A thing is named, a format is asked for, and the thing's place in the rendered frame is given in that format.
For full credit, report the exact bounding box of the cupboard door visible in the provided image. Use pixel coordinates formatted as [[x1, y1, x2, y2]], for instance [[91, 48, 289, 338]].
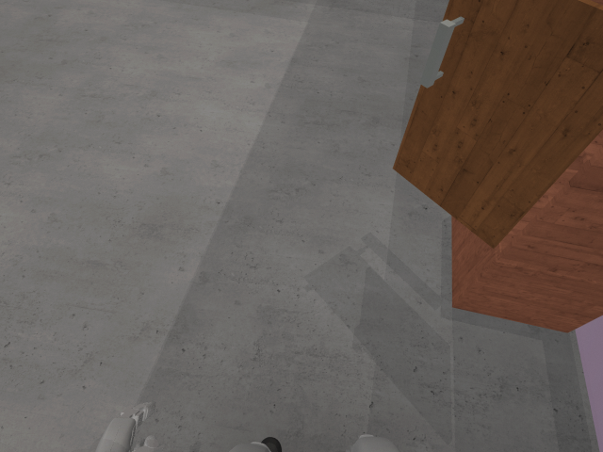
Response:
[[393, 0, 603, 249]]

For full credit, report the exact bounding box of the handle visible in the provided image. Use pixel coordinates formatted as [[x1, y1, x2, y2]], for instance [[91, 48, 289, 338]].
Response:
[[419, 17, 464, 88]]

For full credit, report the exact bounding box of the robot left hand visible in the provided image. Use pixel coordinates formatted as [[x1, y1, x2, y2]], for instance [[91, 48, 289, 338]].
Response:
[[95, 402, 163, 452]]

